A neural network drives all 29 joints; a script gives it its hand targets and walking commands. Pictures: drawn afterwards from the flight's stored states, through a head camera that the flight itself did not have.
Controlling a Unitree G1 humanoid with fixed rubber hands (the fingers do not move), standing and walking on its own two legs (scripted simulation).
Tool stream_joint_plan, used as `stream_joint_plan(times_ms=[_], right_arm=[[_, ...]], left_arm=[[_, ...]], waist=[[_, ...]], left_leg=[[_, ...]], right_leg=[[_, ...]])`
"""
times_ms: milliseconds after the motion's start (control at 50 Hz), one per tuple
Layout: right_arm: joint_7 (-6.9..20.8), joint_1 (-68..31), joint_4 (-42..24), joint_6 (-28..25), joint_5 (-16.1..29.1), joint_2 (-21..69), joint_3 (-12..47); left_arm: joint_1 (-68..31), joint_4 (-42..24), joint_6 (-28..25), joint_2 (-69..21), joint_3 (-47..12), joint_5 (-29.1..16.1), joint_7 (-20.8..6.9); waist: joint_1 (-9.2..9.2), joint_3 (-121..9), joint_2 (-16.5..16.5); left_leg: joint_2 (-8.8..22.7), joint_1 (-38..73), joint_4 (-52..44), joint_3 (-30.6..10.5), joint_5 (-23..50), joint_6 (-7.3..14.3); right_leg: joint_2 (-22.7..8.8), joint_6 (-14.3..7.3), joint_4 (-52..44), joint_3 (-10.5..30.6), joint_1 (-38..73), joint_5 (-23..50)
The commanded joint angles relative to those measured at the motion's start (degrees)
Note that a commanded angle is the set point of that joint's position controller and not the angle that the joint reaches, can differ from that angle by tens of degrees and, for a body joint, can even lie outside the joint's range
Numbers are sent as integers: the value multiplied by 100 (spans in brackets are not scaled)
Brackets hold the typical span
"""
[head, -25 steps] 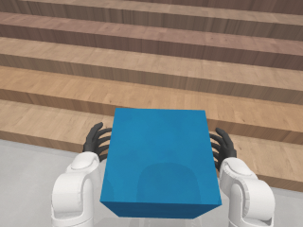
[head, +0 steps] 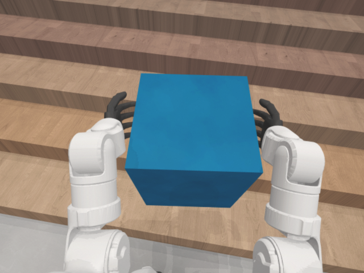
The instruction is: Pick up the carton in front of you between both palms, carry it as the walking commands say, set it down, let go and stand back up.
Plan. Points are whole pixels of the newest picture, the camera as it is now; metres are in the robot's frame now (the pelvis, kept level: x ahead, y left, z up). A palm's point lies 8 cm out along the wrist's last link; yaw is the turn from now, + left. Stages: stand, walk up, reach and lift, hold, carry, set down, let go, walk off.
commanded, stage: carry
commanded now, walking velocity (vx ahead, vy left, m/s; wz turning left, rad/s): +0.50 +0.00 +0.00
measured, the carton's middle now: (190, 148) +0.36 +0.01 +0.09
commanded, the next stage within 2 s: none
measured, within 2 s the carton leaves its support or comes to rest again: neither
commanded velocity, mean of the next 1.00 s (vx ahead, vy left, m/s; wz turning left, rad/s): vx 0.50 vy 0.00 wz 0.00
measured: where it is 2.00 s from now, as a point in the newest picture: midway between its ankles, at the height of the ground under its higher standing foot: (205, 51)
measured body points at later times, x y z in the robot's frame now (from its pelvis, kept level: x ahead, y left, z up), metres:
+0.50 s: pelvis +0.35 -0.02 +0.01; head +0.43 -0.01 +0.45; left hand +0.75 +0.10 +0.14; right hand +0.72 -0.20 +0.14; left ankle +0.12 +0.10 -0.69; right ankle +0.46 -0.12 -0.58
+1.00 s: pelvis +0.73 -0.03 +0.24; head +0.77 -0.06 +0.69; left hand +1.12 +0.12 +0.41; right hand +1.11 -0.19 +0.39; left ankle +0.81 +0.03 -0.45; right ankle +0.60 -0.14 -0.27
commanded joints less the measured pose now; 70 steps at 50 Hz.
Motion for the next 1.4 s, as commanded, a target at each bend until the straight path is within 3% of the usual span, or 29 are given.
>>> stream_joint_plan(times_ms=[0, 60, 220, 380, 420, 460, 480, 500, 520, 540, 580, 620, 680, 760, 820, 840, 860, 880, 900, 920, 980, 1120, 1200, 1280, 1300, 1320, 1340, 1360, 1380], right_arm=[[424, -3770, 132, -260, 1644, 4080, 3240], [546, -4682, -281, -472, 2070, 4927, 3619], [652, -4209, -724, -737, 2220, 4792, 3912], [636, -3732, -488, -612, 2409, 4484, 4073], [602, -4039, -787, -627, 2538, 4508, 4130], [720, -4337, -1084, -685, 2785, 4853, 4197], [765, -4692, -1253, -704, 2766, 4860, 4173], [797, -4573, -1126, -643, 2770, 4923, 4179], [805, -4689, -1244, -641, 2708, 5125, 4173], [780, -4252, -984, -622, 2390, 4923, 3989], [741, -4054, -1272, -690, 2018, 4849, 3896], [681, -3768, -1098, -834, 1537, 4870, 3734], [481, -3012, -660, -1028, 745, 4386, 3312], [278, -2667, 173, -955, 87, 3793, 2885], [180, -2956, 214, -881, 99, 3855, 2891], [198, -3276, -112, -861, 197, 3803, 3032], [223, -3536, -291, -832, 457, 3870, 3151], [183, -3299, -271, -760, 590, 3802, 3184], [168, -3422, -320, -623, 842, 3972, 3329], [243, -3992, -448, -436, 1267, 4335, 3711], [520, -5030, -638, -215, 2321, 4821, 4241], [860, -5924, 1332, 60, 3169, 4881, 3175], [956, -6350, 1895, 26, 2997, 5376, 2645], [817, -5886, 2361, 99, 2325, 5410, 2219], [739, -5753, 2245, 96, 2085, 5338, 2070], [666, -5661, 2068, 55, 1798, 5253, 1973], [617, -5309, 1986, 19, 1430, 5335, 1899], [559, -5031, 1667, -53, 1167, 5125, 1700], [502, -4930, 1477, -134, 914, 5084, 1725]], left_arm=[[-3858, 70, -110, -4594, -3445, -1743, -539], [-4244, 58, -300, -5165, -3325, -1680, -538], [-3456, -199, -618, -4720, -3323, -1063, -426], [-3515, -452, -351, -4358, -3285, -1133, -473], [-3126, -184, -338, -3866, -3000, -968, -419], [-3034, -462, -434, -3973, -2991, -815, -389], [-2949, -520, -498, -4242, -3022, -781, -432], [-2675, -395, -551, -4146, -3059, -865, -446], [-2700, -586, -577, -4418, -3326, -943, -466], [-3001, -841, -598, -4763, -3608, -1217, -530], [-3505, -1298, -736, -5373, -4141, -1793, -689], [-3990, -1444, -792, -5679, -4585, -2312, -853], [-4188, -1416, -897, -5684, -4950, -2826, -1060], [-4186, -276, -804, -5417, -4691, -2919, -1247], [-4432, 48, -739, -5440, -4312, -2993, -1301], [-4651, 11, -680, -5502, -4270, -2937, -1284], [-4644, 91, -582, -5609, -4177, -2840, -1261], [-4276, 278, -443, -5486, -3954, -2760, -1237], [-4114, 180, -307, -5071, -3526, -2493, -1133], [-3893, 251, -220, -4836, -3185, -2090, -994], [-3521, 302, -26, -4097, -2520, -1168, -734], [-3708, 1660, 242, -3139, -1297, 267, -173], [-4478, 1932, 272, -3599, -1230, 28, -201], [-4903, 2215, 366, -4470, -1734, -553, -300], [-5099, 2034, 357, -4856, -1951, -847, -364], [-5253, 1910, 308, -5162, -2132, -1102, -449], [-5441, 1837, 196, -5546, -2417, -1466, -532], [-5373, 1585, 73, -5964, -2804, -1888, -631], [-5701, 1085, -51, -6349, -3130, -2239, -762]], waist=[[-535, -2621, 1802], [-439, -2598, 589], [-689, -2803, 1017], [-1838, -1607, 1418], [-904, -1898, 229], [957, -3359, 1207], [1775, -3798, 264], [1503, -4174, -1846], [1054, -4680, -1544], [857, -4589, -734], [761, -3529, -830], [818, -3113, -449], [849, -2414, 474], [945, -2024, -225], [-253, -3037, -858], [-867, -3522, -946], [-903, -3862, 598], [-733, -4340, 1613], [-615, -4377, 913], [-573, -3584, -224], [-538, -2206, -697], [-762, -1451, 683], [-370, -1174, 284], [428, -2119, 1565], [996, -2623, 1586], [1218, -3397, 797], [659, -3513, -1366], [549, -4150, -1372], [542, -4088, -490]], left_leg=[[1897, 4745, -1208, -3868, 308, 1156], [1550, 4105, -969, -2652, 1073, 764], [1374, 5407, -339, -1912, 3172, 923], [1855, 8528, 238, -3419, 6392, 1201], [1043, 6037, -224, -2109, 6310, 402], [777, 1599, 1142, -1229, 7207, -103], [-84, 66, 3823, -1495, 2650, -357], [-1418, -838, 6541, -1477, -1793, -643], [-1515, -1112, 8141, -2299, -1392, -431], [-1262, -1308, 8533, -2394, -1296, -373], [-829, -2023, 8102, -1904, -1474, -282], [-680, -3030, 8270, -1764, -2036, -5], [-348, -3385, 6412, -976, -2738, 98], [-401, -3115, 4586, 65, -2347, 299], [-901, 2412, 1586, 366, -196, 488], [-529, 3857, 900, -688, 370, 778], [563, 4894, -227, -2510, 1815, 1408], [1854, 4804, -927, -4951, 2727, 2030], [1951, 4750, -614, -5272, 1828, 2329], [1646, 4457, -667, -4708, 1138, 1855], [1274, 3446, -991, -3916, 515, 1121], [1258, 3770, -1555, -2906, 681, 1210], [942, 2303, -2742, -1667, 438, 827], [950, 2390, -843, -132, 7757, 535], [797, 2641, 636, 18, 8204, 282], [470, 2005, 2822, -437, 6191, -163], [-528, 160, 5185, -706, -239, -630], [-812, -488, 7026, -1708, -926, -457], [-598, -964, 7394, -1999, -722, -226]], right_leg=[[500, -272, 4219, 943, -3703, -49], [36, -389, 3743, 1184, -3772, 789], [210, -345, 3676, 587, -5322, 441], [295, -649, 7819, 1278, -10807, -3695], [134, -740, 3832, 945, -7144, -2546], [872, -791, 1134, 422, 499, 1540], [780, -1293, 663, 1524, 2028, 3291], [-929, -2102, -285, 5006, 2480, 7096], [-1375, -2597, -296, 5678, 2585, 7832], [-1494, -2341, -324, 5214, 2758, 6708], [-891, -1674, -534, 4566, 1969, 5024], [-998, -1692, -545, 4172, 2220, 3714], [-861, -1512, -957, 3345, 2214, 5348], [-382, -1269, -1422, 2509, 2264, 7620], [-523, -1026, -430, 1601, -718, 9989], [-391, -685, 1188, 1484, -1488, 8833], [590, -343, 3841, 1339, -2457, 2482], [1181, -52, 6653, 1647, -2809, 1076], [932, -54, 7561, 2045, -3371, 1162], [835, -305, 7571, 2002, -4163, 1295], [519, -616, 7045, 1592, -4904, 1153], [161, -671, 7325, 709, -6935, 417], [-177, -590, 4631, 218, -5094, 740], [729, -903, 2707, -688, -2044, 1404], [856, -881, 1348, -508, -1167, 1664], [423, -1158, -104, 1134, 455, 2090], [-1252, -1660, -962, 4054, 1624, 6558], [-1555, -2281, -945, 5101, 1624, 6968], [-1222, -2186, -743, 4636, 1649, 5537]])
